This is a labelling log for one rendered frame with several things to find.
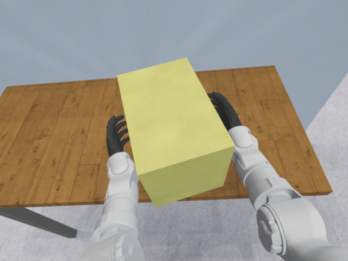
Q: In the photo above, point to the left robot hand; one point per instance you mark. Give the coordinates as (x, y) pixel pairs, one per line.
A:
(114, 145)

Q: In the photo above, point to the right robot forearm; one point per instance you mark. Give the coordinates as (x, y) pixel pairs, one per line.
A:
(257, 174)

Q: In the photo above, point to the carton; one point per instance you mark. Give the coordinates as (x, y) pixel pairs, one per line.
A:
(180, 145)

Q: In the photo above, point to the left robot forearm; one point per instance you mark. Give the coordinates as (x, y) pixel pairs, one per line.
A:
(121, 200)

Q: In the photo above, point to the robot right upper arm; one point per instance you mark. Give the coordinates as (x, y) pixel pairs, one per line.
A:
(293, 230)

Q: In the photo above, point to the right robot hand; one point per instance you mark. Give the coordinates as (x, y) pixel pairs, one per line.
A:
(225, 110)

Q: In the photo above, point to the table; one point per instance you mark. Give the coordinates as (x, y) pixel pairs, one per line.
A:
(53, 142)

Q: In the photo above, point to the robot left upper arm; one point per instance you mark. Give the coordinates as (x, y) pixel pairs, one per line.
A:
(120, 247)

